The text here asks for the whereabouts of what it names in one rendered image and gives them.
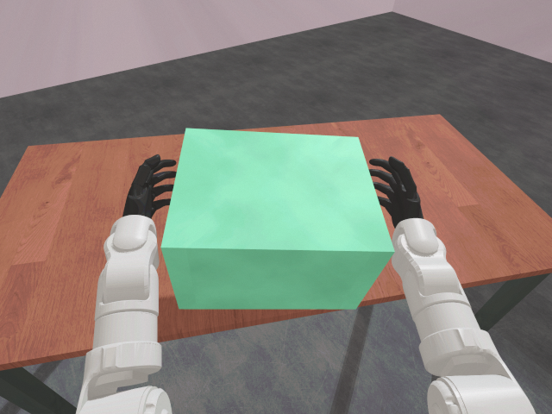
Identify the left robot hand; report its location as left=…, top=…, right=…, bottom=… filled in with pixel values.
left=122, top=154, right=177, bottom=219

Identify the table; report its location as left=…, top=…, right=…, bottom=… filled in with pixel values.
left=0, top=114, right=552, bottom=414

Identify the carton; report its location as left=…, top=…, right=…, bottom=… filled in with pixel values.
left=161, top=129, right=395, bottom=310

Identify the left robot upper arm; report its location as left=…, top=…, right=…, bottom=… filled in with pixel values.
left=79, top=386, right=172, bottom=414

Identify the right robot hand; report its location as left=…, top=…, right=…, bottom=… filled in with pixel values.
left=368, top=156, right=423, bottom=228

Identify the right robot forearm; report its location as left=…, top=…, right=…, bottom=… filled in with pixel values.
left=392, top=218, right=536, bottom=414

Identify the right robot upper arm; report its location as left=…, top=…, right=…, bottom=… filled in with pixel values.
left=427, top=374, right=534, bottom=414

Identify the left robot forearm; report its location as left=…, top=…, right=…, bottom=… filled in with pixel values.
left=76, top=215, right=162, bottom=414

